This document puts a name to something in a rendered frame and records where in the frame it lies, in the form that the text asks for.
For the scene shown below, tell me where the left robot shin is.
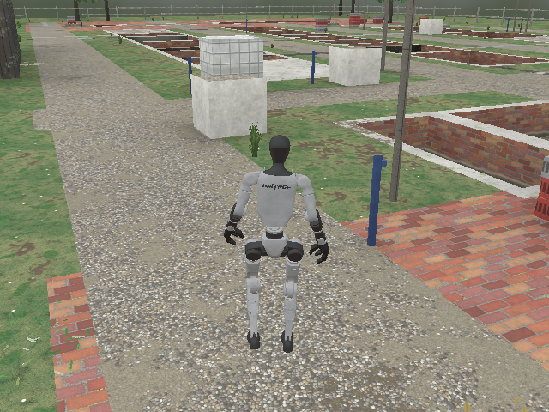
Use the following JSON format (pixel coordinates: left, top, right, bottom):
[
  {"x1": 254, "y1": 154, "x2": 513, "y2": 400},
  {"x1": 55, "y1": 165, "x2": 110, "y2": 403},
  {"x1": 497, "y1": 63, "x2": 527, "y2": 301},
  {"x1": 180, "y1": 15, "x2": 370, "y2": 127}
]
[{"x1": 246, "y1": 278, "x2": 259, "y2": 338}]

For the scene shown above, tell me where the robot left forearm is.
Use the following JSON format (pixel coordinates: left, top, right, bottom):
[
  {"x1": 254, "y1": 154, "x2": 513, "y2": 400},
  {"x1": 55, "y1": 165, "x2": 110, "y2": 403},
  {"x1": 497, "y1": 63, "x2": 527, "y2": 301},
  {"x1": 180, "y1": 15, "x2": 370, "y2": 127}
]
[{"x1": 226, "y1": 203, "x2": 242, "y2": 231}]

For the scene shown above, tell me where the left robot hand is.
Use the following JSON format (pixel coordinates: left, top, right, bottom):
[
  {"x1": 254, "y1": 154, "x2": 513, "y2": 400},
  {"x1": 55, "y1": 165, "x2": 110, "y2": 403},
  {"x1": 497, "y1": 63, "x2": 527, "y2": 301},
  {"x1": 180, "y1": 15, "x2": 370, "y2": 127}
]
[{"x1": 224, "y1": 228, "x2": 244, "y2": 245}]

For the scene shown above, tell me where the robot head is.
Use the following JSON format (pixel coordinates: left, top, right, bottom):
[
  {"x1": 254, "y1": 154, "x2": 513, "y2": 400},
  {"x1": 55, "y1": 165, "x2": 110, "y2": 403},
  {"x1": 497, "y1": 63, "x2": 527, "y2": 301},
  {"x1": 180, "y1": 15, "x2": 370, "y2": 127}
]
[{"x1": 263, "y1": 135, "x2": 292, "y2": 176}]

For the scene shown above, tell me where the right robot hand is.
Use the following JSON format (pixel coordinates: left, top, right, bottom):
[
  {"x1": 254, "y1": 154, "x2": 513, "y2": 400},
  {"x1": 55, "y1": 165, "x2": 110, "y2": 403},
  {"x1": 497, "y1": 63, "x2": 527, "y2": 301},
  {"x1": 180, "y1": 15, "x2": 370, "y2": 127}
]
[{"x1": 309, "y1": 242, "x2": 329, "y2": 264}]

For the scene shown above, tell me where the robot left upper arm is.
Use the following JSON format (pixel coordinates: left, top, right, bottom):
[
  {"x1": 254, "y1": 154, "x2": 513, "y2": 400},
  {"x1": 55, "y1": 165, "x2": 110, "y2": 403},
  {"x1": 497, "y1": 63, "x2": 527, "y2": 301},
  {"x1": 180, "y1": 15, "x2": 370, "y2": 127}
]
[{"x1": 233, "y1": 171, "x2": 261, "y2": 217}]

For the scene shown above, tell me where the robot right upper arm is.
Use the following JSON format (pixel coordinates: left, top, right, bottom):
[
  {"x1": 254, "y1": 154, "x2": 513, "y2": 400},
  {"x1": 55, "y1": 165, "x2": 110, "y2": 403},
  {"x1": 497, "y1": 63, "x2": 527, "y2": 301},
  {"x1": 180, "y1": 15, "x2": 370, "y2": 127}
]
[{"x1": 296, "y1": 174, "x2": 318, "y2": 222}]

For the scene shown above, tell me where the robot right forearm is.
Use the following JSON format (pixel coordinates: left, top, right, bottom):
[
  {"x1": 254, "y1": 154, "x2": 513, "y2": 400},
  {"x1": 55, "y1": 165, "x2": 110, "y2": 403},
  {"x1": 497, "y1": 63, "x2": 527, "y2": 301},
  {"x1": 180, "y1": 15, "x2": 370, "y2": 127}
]
[{"x1": 310, "y1": 209, "x2": 327, "y2": 245}]

